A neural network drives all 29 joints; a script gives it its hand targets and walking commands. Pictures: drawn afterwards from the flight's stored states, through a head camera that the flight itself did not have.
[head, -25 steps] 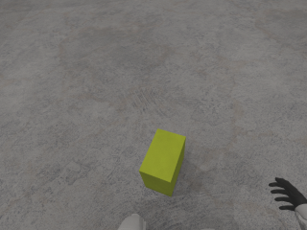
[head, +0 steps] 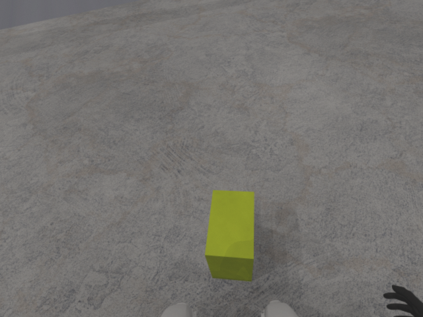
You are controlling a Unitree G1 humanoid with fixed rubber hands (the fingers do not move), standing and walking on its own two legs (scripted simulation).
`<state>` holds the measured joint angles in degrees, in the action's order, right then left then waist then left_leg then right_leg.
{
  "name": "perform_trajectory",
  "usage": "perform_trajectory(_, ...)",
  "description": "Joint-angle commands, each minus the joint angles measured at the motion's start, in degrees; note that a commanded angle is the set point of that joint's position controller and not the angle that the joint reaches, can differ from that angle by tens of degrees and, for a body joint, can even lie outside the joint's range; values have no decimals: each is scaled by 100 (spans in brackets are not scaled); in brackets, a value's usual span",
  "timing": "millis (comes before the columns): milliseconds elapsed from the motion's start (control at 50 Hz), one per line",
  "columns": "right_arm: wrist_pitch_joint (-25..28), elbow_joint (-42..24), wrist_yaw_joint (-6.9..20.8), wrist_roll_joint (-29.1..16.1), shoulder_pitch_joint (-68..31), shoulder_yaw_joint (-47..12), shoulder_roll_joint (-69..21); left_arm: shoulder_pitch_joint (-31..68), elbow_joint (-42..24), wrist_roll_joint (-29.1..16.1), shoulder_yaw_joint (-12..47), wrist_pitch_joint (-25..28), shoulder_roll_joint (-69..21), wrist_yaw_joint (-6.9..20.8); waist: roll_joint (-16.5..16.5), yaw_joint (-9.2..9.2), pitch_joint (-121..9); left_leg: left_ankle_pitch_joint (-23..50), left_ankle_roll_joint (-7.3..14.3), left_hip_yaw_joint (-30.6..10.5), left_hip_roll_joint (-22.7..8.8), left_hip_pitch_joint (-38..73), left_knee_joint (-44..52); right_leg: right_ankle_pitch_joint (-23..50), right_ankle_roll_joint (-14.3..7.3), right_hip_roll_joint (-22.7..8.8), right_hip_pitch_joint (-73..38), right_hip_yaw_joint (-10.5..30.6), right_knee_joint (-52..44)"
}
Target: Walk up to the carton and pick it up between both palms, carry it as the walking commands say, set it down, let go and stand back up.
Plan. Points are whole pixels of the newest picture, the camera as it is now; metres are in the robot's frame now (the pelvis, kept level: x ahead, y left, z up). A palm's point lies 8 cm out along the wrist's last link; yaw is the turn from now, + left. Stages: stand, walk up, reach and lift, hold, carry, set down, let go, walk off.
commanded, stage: walk up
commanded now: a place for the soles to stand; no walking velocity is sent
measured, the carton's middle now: (232, 236) +0.51 -0.02 -0.59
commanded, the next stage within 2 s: reach and lift in 1.96 s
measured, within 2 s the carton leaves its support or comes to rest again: neither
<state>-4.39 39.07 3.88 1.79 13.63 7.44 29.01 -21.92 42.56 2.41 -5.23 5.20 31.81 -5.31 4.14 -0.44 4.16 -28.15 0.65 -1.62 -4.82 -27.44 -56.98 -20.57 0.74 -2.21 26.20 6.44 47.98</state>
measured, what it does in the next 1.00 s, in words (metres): steps on the spot: left foot, then right foot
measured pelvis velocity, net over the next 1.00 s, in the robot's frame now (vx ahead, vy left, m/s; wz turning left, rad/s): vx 0.03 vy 0.05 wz -0.23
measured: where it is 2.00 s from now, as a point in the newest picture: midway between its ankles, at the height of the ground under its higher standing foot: outside the picture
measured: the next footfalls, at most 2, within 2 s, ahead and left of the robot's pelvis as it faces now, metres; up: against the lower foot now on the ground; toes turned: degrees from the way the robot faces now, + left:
left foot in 0.04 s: +0.09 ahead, +0.18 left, +0.00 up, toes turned -15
right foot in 0.26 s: +0.07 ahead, -0.07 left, +0.00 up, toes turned -2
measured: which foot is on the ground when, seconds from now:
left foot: up 0.00-0.02, down 0.04-1.00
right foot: down 0.00-0.04, up 0.06-0.24, down 0.26-1.00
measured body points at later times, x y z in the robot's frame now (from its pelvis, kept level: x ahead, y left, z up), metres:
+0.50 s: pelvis +0.02 +0.07 +0.02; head +0.04 +0.07 +0.46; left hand +0.20 +0.37 -0.08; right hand +0.07 -0.28 -0.07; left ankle +0.04 +0.19 -0.70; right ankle +0.03 -0.06 -0.70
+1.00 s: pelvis +0.03 +0.05 +0.04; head +0.04 +0.04 +0.49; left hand +0.23 +0.33 -0.07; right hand +0.06 -0.30 -0.07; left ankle +0.04 +0.19 -0.70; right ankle +0.03 -0.06 -0.70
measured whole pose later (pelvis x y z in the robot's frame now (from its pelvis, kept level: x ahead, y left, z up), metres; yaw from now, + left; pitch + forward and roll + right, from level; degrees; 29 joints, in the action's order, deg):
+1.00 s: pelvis +0.03 +0.05 +0.04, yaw -13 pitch -1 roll +1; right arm 1.8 56.1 0.1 0.0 5.9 1.6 24.6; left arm -4.7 55.9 0.5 -0.5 0.9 23.0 0.7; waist -0.1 1.0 3.1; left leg -16.1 -1.8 8.8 -4.4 -9.3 -27.4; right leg -14.0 -1.0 1.9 15.5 4.9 31.1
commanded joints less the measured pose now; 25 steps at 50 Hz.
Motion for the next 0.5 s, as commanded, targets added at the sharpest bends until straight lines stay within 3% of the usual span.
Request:
perform_trajectory(0, 187, 65, -124, -53, 934, 255, 770, 402, -335, 13, -278, -139, 1134, 87, -1168, 551, -281, 177, 85, 771, 542, 1686, 1472, -661, -891, -270, 1183, 544, -815)
perform_trajectory(20, 282, 137, -166, 72, 1194, 314, 1079, 420, -380, -40, -156, -181, 593, 61, 245, 710, -131, -705, 268, -599, -24, 1611, 2725, -798, -636, 370, 1488, 188, 806)
perform_trajectory(40, 356, -152, -189, 67, 507, 335, 1653, 377, -544, -127, -8, -169, 240, -7, 1309, 424, -16, -1408, 867, -3071, -1727, 974, 3958, -1455, -246, 789, 2026, -175, 1745)
perform_trajectory(60, 394, -198, -170, -39, 151, 333, 1697, 526, -438, -110, -114, -163, 765, -8, 451, 379, 83, -1307, 1263, -3582, -2084, 265, 4189, -1335, -167, 503, 1516, 333, 2283)
perform_trajectory(80, 460, -195, -221, -55, -155, 269, 1570, 339, -235, -159, -166, -145, 830, 51, 223, 108, 266, -1106, 1329, -3164, -1908, 48, 3900, -1121, -133, 370, 1208, 249, 2344)
perform_trajectory(100, 512, -145, -273, -56, -363, 207, 1404, 127, -21, -179, -184, -131, 851, 130, 208, -83, 312, -919, 1217, -2472, -1617, 21, 3560, -869, -138, 241, 916, 79, 2125)
perform_trajectory(140, 562, -15, -315, -51, -412, 84, 1267, 83, 183, -176, -166, -144, 727, 302, 752, -49, 275, -320, 1063, -1484, -1215, 66, 3277, -890, -185, 211, 386, -404, 1286)
perform_trajectory(160, 586, 34, -315, -37, -344, 53, 1267, 183, 198, -170, -146, -170, 627, 385, 837, 9, 271, -19, 1038, -1273, -1165, 68, 3204, -977, -220, 250, 141, -528, 901)
perform_trajectory(200, 611, 72, -308, -64, -328, -8, 1214, 195, 240, -144, -133, -194, 443, 462, 791, -64, 56, 490, 916, -872, -1123, 65, 2915, -524, -331, 313, -718, -768, -309)
perform_trajectory(220, 609, 111, -311, -86, -242, -70, 1056, 178, 259, -106, -153, -173, 426, 458, 584, -122, -86, 585, 742, -604, -1006, -14, 2525, -315, -399, 394, -1263, -697, -1087)
perform_trajectory(240, 619, 170, -333, -103, -6, -156, 792, 241, 221, -43, -189, -143, 549, 447, 57, -116, -243, 709, 519, -369, -863, -136, 1957, -159, -446, 238, -1700, -145, -1633)
perform_trajectory(260, 645, 77, -336, -205, 24, -220, 479, 417, 78, 18, -267, -94, 969, 428, -1009, -43, -361, 431, 136, 136, -265, -657, 1106, -170, -891, -673, -1654, 1731, -2048)
perform_trajectory(280, 661, 69, -404, -243, -184, -205, 550, 434, 84, -83, -242, -88, 1095, 446, -899, -3, -509, -284, 109, 317, 37, -261, 962, 156, -1403, -1232, -1178, 2452, -2143)
perform_trajectory(300, 687, 156, -431, -247, -175, -230, 564, 633, 89, -109, -165, -101, 957, 459, -633, 81, -480, -243, 170, 222, 50, 266, 1287, 548, -1438, -1082, -887, 2022, -1834)
perform_trajectory(320, 756, 313, -440, -248, 29, -243, 522, 963, 84, -123, -62, -132, 730, 459, -571, 227, -454, 338, 219, 187, 50, 926, 1871, 954, -1193, -742, -460, 1323, -1500)
perform_trajectory(340, 828, 449, -456, -192, 220, -217, 678, 1284, 73, -162, 26, -184, 395, 479, -291, 328, -331, 376, 323, -323, -251, 1197, 2649, 1074, -793, -205, -73, 664, -961)
perform_trajectory(360, 884, 523, -468, -123, 262, -142, 1023, 1242, 156, -180, 52, -229, 238, 497, 181, 281, -214, 657, 621, -1203, -936, 1404, 3201, 1034, -449, 270, 202, 77, -230)
perform_trajectory(380, 894, 545, -455, -122, 218, -123, 1172, 1115, 258, -184, 70, -259, 244, 475, 238, 188, -112, 1426, 966, -1583, -1467, 1532, 3282, 239, -299, 303, 349, -55, -114)
perform_trajectory(400, 886, 539, -449, -140, 68, -149, 1140, 1029, 344, -193, 67, -264, 281, 470, 200, 101, -97, 2228, 1123, -1447, -1644, 1461, 3140, -392, -290, 215, 162, -172, -146)
perform_trajectory(420, 881, 526, -455, -156, -127, -189, 1093, 993, 420, -214, 90, -254, 260, 489, 189, 27, -139, 2746, 1053, -1085, -1552, 1351, 2982, -195, -329, 114, -172, -283, -479)
perform_trajectory(460, 840, 534, -436, -193, -404, -287, 877, 954, 540, -200, 94, -218, 240, 543, 144, -84, -335, 2559, 551, -266, -977, 859, 2730, 1279, -486, 38, -1146, -140, -1267)
perform_trajectory(480, 827, 569, -439, -237, -372, -307, 757, 1115, 528, -190, 83, -208, 338, 569, -44, 18, -496, 2151, 326, 54, -609, 888, 2668, 1958, -583, -41, -1288, 150, -1201)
